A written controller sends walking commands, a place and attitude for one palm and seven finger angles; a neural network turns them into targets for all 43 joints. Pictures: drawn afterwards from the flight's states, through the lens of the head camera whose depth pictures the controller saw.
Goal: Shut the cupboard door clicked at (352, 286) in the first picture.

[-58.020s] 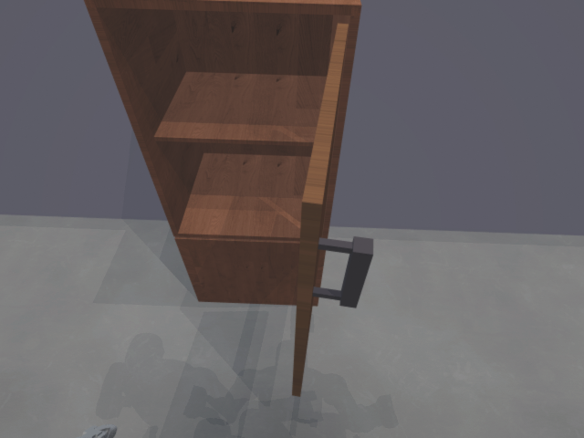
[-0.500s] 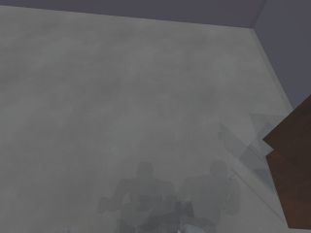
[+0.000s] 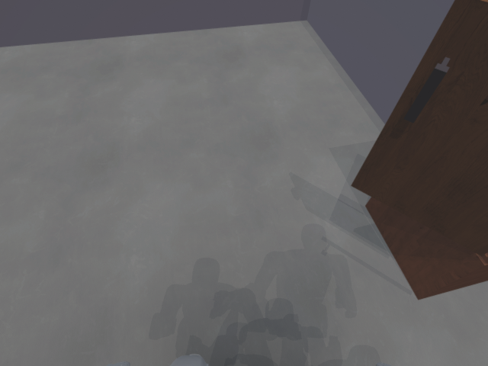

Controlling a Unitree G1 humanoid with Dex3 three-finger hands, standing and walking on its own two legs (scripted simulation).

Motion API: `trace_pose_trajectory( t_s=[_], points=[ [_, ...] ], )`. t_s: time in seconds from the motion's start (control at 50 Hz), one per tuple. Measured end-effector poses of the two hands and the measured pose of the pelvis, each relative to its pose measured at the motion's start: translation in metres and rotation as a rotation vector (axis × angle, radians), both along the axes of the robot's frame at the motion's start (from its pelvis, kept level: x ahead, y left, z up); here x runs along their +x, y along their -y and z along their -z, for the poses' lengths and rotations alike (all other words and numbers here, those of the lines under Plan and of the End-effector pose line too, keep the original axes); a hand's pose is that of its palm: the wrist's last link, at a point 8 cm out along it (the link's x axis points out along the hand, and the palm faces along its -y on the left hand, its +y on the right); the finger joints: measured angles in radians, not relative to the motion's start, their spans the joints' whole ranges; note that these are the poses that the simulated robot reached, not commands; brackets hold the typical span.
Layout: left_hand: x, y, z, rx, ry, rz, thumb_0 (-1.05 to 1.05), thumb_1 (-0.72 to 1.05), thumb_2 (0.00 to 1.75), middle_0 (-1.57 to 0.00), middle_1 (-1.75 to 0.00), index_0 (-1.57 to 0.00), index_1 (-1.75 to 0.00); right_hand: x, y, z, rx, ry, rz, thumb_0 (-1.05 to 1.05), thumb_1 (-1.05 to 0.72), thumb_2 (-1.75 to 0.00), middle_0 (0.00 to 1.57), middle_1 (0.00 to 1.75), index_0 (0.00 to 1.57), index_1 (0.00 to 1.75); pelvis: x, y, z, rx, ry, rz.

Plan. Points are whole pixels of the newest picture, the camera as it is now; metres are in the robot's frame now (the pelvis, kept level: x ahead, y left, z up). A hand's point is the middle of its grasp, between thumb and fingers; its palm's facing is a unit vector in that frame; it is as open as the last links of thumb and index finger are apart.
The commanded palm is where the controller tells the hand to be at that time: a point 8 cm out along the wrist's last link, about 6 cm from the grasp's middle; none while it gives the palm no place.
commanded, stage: turn to face it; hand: left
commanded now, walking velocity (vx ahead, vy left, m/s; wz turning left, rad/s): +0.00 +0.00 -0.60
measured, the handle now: (427, 90) +0.66 -0.35 +0.08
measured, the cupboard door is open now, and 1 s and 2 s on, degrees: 40 40 40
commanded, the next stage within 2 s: take the last steps up to it in 0.90 s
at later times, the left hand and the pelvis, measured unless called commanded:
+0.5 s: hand (169, 323) +0.20 +0.16 -0.16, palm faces -0.31 -0.91 -0.28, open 7.4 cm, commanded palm none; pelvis +0.02 -0.01 -0.02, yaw -19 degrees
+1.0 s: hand (173, 337) +0.18 +0.15 -0.18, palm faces -0.40 -0.90 -0.18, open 7.4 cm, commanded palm none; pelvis +0.06 +0.00 -0.01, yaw -28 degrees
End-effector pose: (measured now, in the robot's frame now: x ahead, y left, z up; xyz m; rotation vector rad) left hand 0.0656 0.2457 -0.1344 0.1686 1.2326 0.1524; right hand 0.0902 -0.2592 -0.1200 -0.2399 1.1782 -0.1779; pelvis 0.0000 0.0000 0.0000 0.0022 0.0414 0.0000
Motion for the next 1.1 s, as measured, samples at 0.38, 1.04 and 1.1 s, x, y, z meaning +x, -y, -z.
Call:
trace_pose_trajectory(
  t_s=[0.38,1.04,1.1],
  points=[
    [0.104,-0.007,-0.006,0.009,0.023,0.247,0.0,0.91,0.89,-0.2,-0.29,-0.2,-0.3,-0.087,-0.025,0.001,0.011,-0.068,0.26,0.0,-0.9,-0.9,0.2,0.3,0.21,0.3,0.019,-0.017,-0.003,-0.037,0.025,0.249],
    [0.14,0.042,0.02,-0.013,-0.089,0.443,0.0,0.91,0.89,-0.2,-0.3,-0.2,-0.3,-0.072,-0.014,-0.002,-0.011,0.015,0.478,0.0,-0.91,-0.9,0.2,0.3,0.2,0.3,0.064,-0.003,0.003,-0.026,0.028,0.514],
    [0.15,0.039,0.014,-0.008,-0.096,0.468,0.0,0.91,0.89,-0.2,-0.29,-0.2,-0.3,-0.081,-0.028,-0.006,0.0,-0.002,0.499,0.0,-0.91,-0.9,0.2,0.3,0.2,0.3,0.066,-0.006,-0.002,-0.037,0.027,0.531]
  ],
)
